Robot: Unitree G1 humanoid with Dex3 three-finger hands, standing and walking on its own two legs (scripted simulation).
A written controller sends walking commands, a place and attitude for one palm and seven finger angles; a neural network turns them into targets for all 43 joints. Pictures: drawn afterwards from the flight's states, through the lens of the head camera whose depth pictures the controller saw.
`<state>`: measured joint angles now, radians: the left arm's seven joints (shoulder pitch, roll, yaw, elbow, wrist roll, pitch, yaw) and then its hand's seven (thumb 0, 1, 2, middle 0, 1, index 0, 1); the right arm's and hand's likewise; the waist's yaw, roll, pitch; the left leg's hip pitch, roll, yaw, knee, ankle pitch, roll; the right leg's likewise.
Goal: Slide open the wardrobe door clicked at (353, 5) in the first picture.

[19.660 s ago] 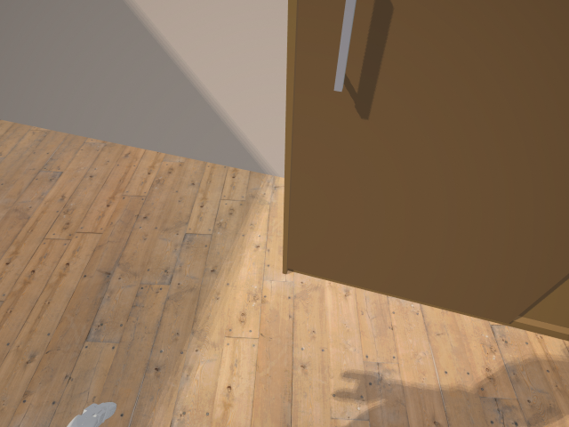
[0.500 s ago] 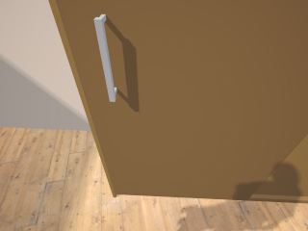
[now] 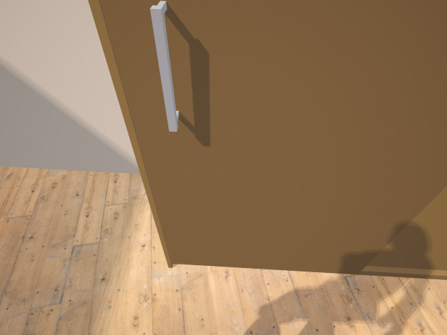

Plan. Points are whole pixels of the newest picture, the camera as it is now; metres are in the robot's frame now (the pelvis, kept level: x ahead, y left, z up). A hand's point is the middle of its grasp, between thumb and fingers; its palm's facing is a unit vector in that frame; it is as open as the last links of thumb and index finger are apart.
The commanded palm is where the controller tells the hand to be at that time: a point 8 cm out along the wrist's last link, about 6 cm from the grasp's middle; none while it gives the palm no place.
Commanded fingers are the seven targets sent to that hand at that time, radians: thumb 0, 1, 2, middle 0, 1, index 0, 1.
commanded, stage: look again from close up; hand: left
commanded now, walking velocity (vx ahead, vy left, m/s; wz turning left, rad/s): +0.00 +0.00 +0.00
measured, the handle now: (168, 74) +0.52 +0.14 +0.22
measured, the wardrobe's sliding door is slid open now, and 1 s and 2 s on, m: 0.00 0.00 0.00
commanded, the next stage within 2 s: raise the hand with hooked fingers in 1.02 s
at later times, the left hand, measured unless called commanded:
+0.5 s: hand out of the picture +0.04 +0.20 -0.17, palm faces -0.01 -0.97 -0.25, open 7.3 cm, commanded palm none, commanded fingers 0.00 0.90 0.90 -0.20 -0.30 -0.20 -0.30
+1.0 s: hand out of the picture +0.07 +0.19 -0.16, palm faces -0.02 -0.96 -0.27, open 7.3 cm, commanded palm none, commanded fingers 0.00 0.90 0.90 -0.20 -0.30 -0.20 -0.30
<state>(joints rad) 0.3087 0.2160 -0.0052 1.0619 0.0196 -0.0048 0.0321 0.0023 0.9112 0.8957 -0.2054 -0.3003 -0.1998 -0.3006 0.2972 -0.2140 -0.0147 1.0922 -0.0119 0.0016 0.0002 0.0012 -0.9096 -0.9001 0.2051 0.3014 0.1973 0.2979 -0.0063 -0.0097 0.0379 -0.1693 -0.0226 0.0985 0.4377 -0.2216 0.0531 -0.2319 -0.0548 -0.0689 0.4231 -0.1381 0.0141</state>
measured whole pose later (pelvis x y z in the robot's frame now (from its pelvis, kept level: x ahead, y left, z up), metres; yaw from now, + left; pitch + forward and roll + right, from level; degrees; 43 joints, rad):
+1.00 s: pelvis +0.03 -0.01 +0.01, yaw +0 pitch -3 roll +0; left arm 0.20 0.24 -0.01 1.08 0.02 -0.02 0.03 0.00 0.91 0.90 -0.21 -0.30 -0.20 -0.30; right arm 0.19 -0.25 0.00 1.12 -0.01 -0.01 0.00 0.00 -0.91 -0.90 0.21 0.30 0.20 0.30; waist -0.01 0.00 0.06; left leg -0.10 -0.01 0.09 0.35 -0.21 0.03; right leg -0.17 -0.04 -0.08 0.37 -0.15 0.00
